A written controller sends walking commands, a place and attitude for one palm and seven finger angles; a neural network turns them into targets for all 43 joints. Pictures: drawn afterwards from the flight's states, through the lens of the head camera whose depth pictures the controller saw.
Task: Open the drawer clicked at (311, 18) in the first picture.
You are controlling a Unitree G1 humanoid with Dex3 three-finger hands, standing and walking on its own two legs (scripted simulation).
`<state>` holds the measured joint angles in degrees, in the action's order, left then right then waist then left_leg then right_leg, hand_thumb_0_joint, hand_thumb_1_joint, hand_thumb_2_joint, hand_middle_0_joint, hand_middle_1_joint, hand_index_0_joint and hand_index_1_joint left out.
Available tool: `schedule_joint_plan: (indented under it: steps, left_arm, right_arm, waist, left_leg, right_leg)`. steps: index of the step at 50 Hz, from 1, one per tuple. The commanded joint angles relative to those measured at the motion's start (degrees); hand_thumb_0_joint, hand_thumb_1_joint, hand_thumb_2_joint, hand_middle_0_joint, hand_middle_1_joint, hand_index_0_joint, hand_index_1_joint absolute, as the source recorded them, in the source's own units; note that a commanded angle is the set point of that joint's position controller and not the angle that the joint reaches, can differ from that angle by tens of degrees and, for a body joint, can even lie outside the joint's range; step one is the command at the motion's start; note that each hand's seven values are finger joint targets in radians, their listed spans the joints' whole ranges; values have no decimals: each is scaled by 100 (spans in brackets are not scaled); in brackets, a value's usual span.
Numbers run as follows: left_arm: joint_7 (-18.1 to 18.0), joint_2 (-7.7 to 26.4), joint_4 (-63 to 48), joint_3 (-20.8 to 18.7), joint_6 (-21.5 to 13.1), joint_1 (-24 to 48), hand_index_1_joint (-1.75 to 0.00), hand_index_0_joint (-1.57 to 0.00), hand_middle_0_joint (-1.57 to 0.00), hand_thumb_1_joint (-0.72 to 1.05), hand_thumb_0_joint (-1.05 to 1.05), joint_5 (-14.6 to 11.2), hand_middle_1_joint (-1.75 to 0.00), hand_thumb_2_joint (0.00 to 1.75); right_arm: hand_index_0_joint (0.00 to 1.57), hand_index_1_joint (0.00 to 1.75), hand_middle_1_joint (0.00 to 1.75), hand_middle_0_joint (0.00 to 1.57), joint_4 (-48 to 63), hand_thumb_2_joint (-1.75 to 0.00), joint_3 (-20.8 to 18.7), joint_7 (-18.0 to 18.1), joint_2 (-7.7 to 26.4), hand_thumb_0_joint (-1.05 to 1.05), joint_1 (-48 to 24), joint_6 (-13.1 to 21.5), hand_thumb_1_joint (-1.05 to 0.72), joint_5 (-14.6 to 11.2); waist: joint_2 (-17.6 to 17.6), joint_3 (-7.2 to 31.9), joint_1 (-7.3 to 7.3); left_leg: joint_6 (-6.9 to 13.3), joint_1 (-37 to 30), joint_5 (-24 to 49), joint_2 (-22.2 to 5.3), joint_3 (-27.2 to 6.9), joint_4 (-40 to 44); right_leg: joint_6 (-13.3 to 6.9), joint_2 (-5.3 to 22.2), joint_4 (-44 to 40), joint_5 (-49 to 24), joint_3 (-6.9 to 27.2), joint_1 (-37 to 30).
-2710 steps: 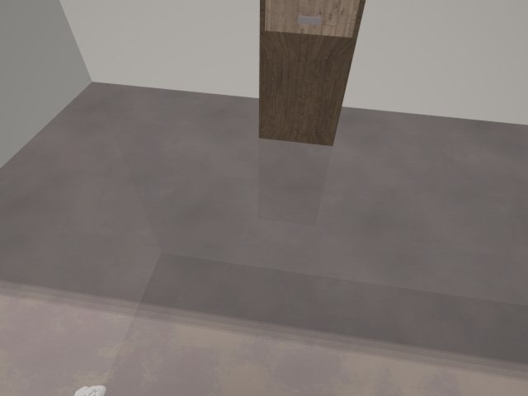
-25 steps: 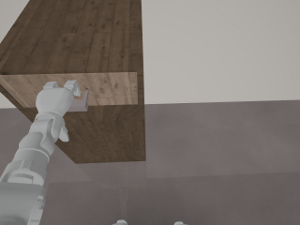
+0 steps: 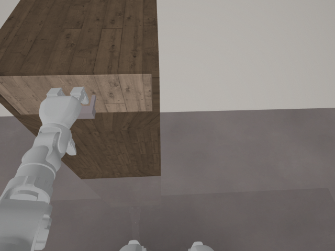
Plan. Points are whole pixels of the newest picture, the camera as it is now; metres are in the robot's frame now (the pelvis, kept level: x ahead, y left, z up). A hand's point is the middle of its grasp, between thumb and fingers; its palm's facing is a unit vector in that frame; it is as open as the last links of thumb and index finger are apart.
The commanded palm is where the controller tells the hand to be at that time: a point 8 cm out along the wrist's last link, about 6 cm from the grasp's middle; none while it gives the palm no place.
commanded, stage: lower the fingers behind the handle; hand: left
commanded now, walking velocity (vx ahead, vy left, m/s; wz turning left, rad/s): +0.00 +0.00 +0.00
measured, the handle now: (76, 105) +0.50 +0.25 +0.00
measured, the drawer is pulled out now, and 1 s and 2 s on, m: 0.00 0.00 0.00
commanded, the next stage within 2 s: lift the fingers back up to retry in 0.54 s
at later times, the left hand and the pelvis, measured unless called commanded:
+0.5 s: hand (71, 121) +0.44 +0.25 +0.01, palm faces -0.03 +0.01 -1.00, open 13.8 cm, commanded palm +0.42 +0.26 +0.04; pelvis -0.02 +0.00 -0.01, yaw +0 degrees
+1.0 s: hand (66, 117) +0.44 +0.26 +0.03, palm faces -0.04 -0.02 -1.00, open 13.8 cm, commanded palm +0.42 +0.26 +0.09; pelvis -0.01 +0.01 +0.00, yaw +0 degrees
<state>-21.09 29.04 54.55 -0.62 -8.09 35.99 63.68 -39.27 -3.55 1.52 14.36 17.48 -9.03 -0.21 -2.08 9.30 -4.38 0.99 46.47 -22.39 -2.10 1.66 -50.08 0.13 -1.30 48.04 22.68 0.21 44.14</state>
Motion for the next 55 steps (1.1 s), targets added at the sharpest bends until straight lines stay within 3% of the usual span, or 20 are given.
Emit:
schedule_joint_plan:
  steps: [1,3,5,8,13,15,17,25,28,30,33,35,36,38,39,43,45,46,51,55]
  left_arm:
    - [20,1472,-244,-397,225,1545,-120,-30,-30,-50,0,-72,-120,30]
    - [52,1332,-135,-209,265,1689,-120,-30,-30,-50,0,-56,-120,30]
    - [62,1452,-165,-314,242,1854,-120,-30,-30,-50,0,-45,-120,30]
    - [122,1253,-113,-143,263,1759,-120,-30,-30,-50,0,-63,-120,30]
    - [153,1383,-117,-232,278,1750,-120,-30,-30,-50,0,-113,-120,30]
    - [170,1339,-185,-164,260,2035,-120,-30,-30,-50,0,-128,-120,30]
    - [174,1482,-150,-215,266,2078,-120,-30,-30,-50,0,-115,-120,30]
    - [232,1580,15,-209,335,2335,-120,-30,-30,-50,0,-113,-120,30]
    - [277,1455,111,-84,365,2277,-120,-30,-30,-50,0,-133,-120,30]
    - [302,1675,67,-263,350,2239,-120,-30,-30,-50,0,-142,-120,30]
    - [348,1709,41,-251,341,2194,-120,-30,-30,-50,0,-180,-120,30]
    - [343,1992,-288,-452,287,2451,-120,-30,-30,-50,0,-178,-120,30]
    - [345,1903,-364,-364,278,2458,-120,-30,-30,-50,0,-166,-120,30]
    - [317,1750,-451,-287,258,2518,-120,-30,-30,-50,0,-210,-120,30]
    - [283,2023,-617,-501,217,2645,-120,-30,-30,-50,0,-193,-120,30]
    - [201,1891,-985,-483,103,2673,-120,-30,-30,-50,0,-241,-120,30]
    - [138,2100,-1177,-661,47,2819,-120,-30,-30,-50,0,-226,-120,30]
    - [118,1966,-1360,-539,19,2887,-120,-30,-30,-50,0,-237,-120,30]
    - [109,1541,-1470,-331,112,2644,-120,-30,-30,-50,0,-329,-120,30]
    - [245,1648,-1645,-405,195,2613,-120,-30,-30,-50,0,-368,-120,30]
  right_arm:
    - [20,30,30,20,386,-90,-263,112,960,0,637,66,-90,13]
    - [20,30,30,20,403,-90,-242,118,963,0,631,79,-90,5]
    - [20,30,30,20,401,-90,-242,137,966,0,682,84,-90,14]
    - [20,30,30,20,445,-90,-236,135,956,0,700,101,-90,12]
    - [20,30,30,20,483,-90,-215,159,958,0,714,106,-90,13]
    - [20,30,30,20,484,-90,-202,169,941,0,756,125,-90,-8]
    - [20,30,30,20,473,-90,-185,180,962,0,757,148,-90,-16]
    - [20,30,30,20,431,-90,-158,214,988,0,854,212,-90,-14]
    - [20,30,30,20,446,-90,-153,214,994,0,858,232,-90,-31]
    - [20,30,30,20,449,-90,-140,217,1002,0,871,223,-90,-22]
    - [20,30,30,20,482,-90,-130,232,1010,0,862,239,-90,-43]
    - [20,30,30,20,502,-90,-139,253,1008,0,886,220,-90,-29]
    - [20,30,30,20,509,-90,-147,252,989,0,888,217,-90,-35]
    - [20,30,30,20,494,-90,-164,245,967,0,868,241,-90,-45]
    - [20,30,30,20,479,-90,-168,258,990,0,861,235,-90,-44]
    - [20,30,30,20,453,-90,-209,243,951,0,825,258,-90,-17]
    - [20,30,30,20,442,-90,-205,246,961,0,790,247,-90,-4]
    - [20,30,30,20,424,-90,-227,238,943,0,800,265,-90,-3]
    - [20,30,30,20,352,-90,-291,181,918,0,741,289,-90,-9]
    - [20,30,30,20,344,-90,-283,168,929,0,667,262,-90,-19]
  waist:
    - [246,1606,-13]
    - [162,1371,-98]
    - [283,1569,-105]
    - [194,1583,-94]
    - [230,1616,-60]
    - [278,1566,-150]
    - [134,1551,-127]
    - [220,1605,-198]
    - [251,1473,-227]
    - [215,1614,-150]
    - [258,1551,-143]
    - [167,1871,-104]
    - [-48,1900,-91]
    - [-38,1764,-135]
    - [10,1879,-109]
    - [-314,2047,-56]
    - [-269,2165,-55]
    - [-472,2203,-54]
    - [-508,2152,-79]
    - [-451,2166,-20]
  left_leg:
    - [178,-1186,1464,314,34,404]
    - [176,-1087,1225,314,33,378]
    - [191,-1055,1221,298,14,337]
    - [179,-1028,1158,300,22,281]
    - [192,-968,974,302,-6,257]
    - [200,-910,882,293,-30,288]
    - [202,-869,761,296,-25,273]
    - [216,-739,580,287,-51,251]
    - [216,-692,467,291,-51,246]
    - [224,-685,546,295,-44,229]
    - [223,-641,443,298,-13,250]
    - [228,-808,623,289,-51,298]
    - [206,-964,697,292,-52,340]
    - [209,-1087,644,277,-58,406]
    - [211,-1144,663,261,-89,443]
    - [183,-1615,1015,252,-114,544]
    - [184,-1713,1222,241,-145,588]
    - [162,-1886,1348,245,-140,603]
    - [122,-2462,1857,201,-169,752]
    - [119,-2628,2267,191,-143,897]
  right_leg:
    - [-202,-221,-558,-1433,-105,-646]
    - [-207,-215,-589,-1168,-114,-390]
    - [-201,-206,-534,-1133,-111,-400]
    - [-211,-202,-478,-1083,-123,-298]
    - [-208,-215,-467,-876,-115,-268]
    - [-199,-208,-489,-769,-127,-200]
    - [-193,-208,-480,-655,-103,-118]
    - [-188,-200,-450,-486,-113,-41]
    - [-180,-204,-469,-390,-120,47]
    - [-191,-207,-450,-452,-96,-46]
    - [-170,-194,-500,-384,-86,-104]
    - [-176,-207,-487,-516,-74,-298]
    - [-186,-217,-491,-561,-98,-279]
    - [-178,-226,-594,-503,-113,-255]
    - [-168,-222,-601,-512,-104,-310]
    - [-205,-251,-675,-742,-144,-447]
    - [-203,-252,-704,-889,-140,-590]
    - [-215,-263,-706,-976,-161,-601]
    - [-234,-296,-866,-1250,-240,-710]
    - [-245,-283,-974,-1616,-242,-1057]
